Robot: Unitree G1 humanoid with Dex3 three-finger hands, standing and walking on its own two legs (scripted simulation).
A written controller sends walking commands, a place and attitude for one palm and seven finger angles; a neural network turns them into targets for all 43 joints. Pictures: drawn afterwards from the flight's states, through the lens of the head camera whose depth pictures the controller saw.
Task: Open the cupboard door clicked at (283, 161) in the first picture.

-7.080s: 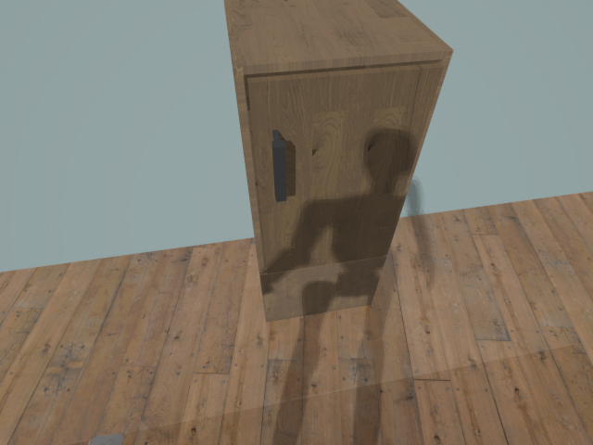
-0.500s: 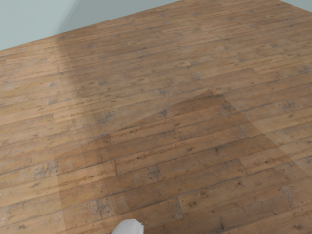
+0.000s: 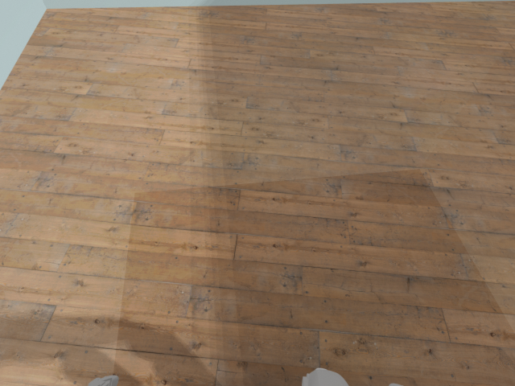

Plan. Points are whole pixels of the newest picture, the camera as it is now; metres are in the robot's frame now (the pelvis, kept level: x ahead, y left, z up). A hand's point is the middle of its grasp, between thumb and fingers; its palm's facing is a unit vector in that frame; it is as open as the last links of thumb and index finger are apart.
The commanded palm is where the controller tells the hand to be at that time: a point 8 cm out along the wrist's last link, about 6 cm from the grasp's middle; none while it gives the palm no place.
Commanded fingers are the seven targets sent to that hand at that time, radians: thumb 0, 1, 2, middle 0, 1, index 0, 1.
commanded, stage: turn to face it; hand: left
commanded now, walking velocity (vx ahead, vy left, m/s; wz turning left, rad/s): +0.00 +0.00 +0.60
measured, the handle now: out of the picture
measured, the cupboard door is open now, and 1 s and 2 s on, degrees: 0 0 0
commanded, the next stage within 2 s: none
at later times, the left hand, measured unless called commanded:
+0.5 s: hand out of the picture +0.02 +0.18 -0.15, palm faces +0.31 -0.91 -0.26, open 7.4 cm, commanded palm none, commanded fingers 0.00 0.90 0.90 -0.20 -0.30 -0.20 -0.30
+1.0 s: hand out of the picture +0.00 +0.24 -0.15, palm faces +0.58 -0.78 -0.26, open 7.4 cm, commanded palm none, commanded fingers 0.00 0.90 0.90 -0.20 -0.30 -0.20 -0.30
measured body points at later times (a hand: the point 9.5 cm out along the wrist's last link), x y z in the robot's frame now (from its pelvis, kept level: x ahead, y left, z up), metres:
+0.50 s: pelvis +0.01 -0.03 +0.00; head +0.06 -0.03 +0.45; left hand +0.00 +0.22 -0.13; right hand +0.17 -0.26 -0.15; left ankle -0.04 +0.10 -0.69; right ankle +0.02 -0.15 -0.74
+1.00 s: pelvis +0.02 +0.00 +0.00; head +0.05 +0.02 +0.45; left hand -0.03 +0.28 -0.13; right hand +0.22 -0.17 -0.14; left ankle -0.03 +0.09 -0.74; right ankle +0.10 -0.13 -0.69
